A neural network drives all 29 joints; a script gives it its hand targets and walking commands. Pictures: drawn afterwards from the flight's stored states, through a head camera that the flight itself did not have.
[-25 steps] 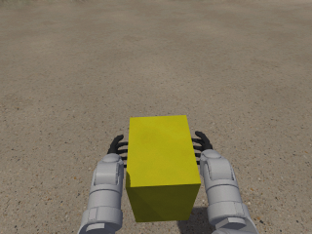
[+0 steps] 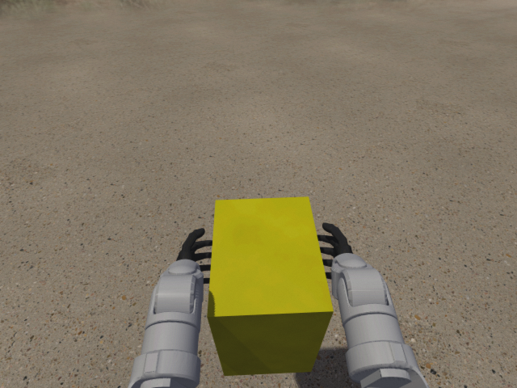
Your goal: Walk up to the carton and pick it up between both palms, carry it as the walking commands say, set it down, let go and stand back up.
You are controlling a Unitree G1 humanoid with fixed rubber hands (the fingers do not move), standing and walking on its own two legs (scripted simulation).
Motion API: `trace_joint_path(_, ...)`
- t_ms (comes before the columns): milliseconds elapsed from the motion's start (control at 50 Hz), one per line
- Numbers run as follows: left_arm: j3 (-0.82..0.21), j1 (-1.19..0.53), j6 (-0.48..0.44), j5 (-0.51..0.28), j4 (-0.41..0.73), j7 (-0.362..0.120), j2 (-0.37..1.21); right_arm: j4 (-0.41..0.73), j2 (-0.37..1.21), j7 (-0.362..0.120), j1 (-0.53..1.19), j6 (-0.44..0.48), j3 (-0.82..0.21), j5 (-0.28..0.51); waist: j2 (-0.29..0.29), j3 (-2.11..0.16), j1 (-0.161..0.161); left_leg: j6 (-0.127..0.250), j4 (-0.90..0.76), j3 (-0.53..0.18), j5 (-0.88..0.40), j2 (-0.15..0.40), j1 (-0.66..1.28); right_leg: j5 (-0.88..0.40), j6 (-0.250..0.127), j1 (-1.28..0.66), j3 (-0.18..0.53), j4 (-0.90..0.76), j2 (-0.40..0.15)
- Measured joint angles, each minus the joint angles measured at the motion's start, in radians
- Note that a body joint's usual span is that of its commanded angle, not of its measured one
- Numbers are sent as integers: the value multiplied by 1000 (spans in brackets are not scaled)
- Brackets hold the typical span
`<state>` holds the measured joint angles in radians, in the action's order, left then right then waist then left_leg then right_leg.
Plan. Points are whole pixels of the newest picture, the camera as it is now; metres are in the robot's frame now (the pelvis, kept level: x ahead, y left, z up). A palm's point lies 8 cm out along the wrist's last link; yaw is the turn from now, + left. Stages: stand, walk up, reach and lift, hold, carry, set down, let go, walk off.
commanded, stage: reach and lift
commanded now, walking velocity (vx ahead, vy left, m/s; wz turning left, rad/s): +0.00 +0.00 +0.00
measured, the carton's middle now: (265, 289) +0.32 +0.00 -0.01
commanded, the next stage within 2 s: hold in 0.08 s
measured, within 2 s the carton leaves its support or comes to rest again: neither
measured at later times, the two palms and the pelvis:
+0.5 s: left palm (184, 275) +0.29 +0.13 +0.06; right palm (342, 271) +0.30 -0.12 +0.06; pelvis -0.01 +0.01 +0.00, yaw +0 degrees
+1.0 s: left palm (237, 208) +0.39 +0.05 +0.11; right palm (387, 223) +0.36 -0.20 +0.10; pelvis +0.08 -0.03 +0.01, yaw -7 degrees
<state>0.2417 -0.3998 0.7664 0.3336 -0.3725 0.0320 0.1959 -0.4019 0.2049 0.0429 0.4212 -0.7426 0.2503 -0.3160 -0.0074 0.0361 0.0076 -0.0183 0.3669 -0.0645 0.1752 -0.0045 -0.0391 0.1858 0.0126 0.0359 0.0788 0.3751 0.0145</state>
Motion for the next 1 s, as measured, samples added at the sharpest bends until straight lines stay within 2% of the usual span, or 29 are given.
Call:
trace_joint_path(540,6,-12,9,7,-8,0,5,-7,2,-11,4,-9,13,-13,-2,2,-3,8,31,4,5,-9,-10,3,7,9,5,27,-7)
trace_joint_path(580,-2,-7,11,-12,-4,14,2,3,-2,-2,-3,-15,-1,-3,1,-45,0,8,73,12,42,-7,-77,57,3,82,1,79,-7)
trace_joint_path(620,-2,-2,16,-31,18,29,0,18,-2,12,-3,-22,-21,9,4,-89,11,17,101,31,78,0,-137,186,-10,176,-12,171,-11)
trace_joint_path(680,-15,18,32,-80,88,47,-8,70,-2,33,-6,-39,-50,40,23,-121,26,26,107,63,51,29,-183,213,-13,292,-97,351,-20)
trace_joint_path(720,-41,37,55,-120,149,65,-15,134,-8,49,-19,-69,-77,71,31,-139,30,19,107,77,70,46,-201,210,-21,290,-140,292,-24)
trace_joint_path(760,-58,43,85,-154,223,84,-17,211,-10,61,-25,-103,-91,98,23,-153,28,15,152,90,124,53,-235,191,-31,253,-155,153,-26)
trace_joint_path(800,-87,46,112,-175,267,102,-16,284,-18,72,-45,-137,-94,126,27,-160,13,19,278,95,212,59,-295,73,-53,261,-166,133,-18)
trace_joint_path(860,-141,76,183,-200,344,123,-26,389,-35,102,-96,-211,-123,185,9,-163,-13,19,406,131,200,37,-368,53,-67,221,-167,56,-30)
trace_joint_path(920,-164,98,249,-229,461,141,-33,504,-43,137,-121,-274,-154,232,-8,-153,-19,17,360,171,165,19,-398,27,-63,179,-147,-34,-42)
trace_joint_path(1000,-179,131,315,-263,593,155,-40,636,-52,175,-159,-339,-206,264,-13,-142,-11,17,175,213,91,-3,-376,52,-55,149,-126,-50,-42)
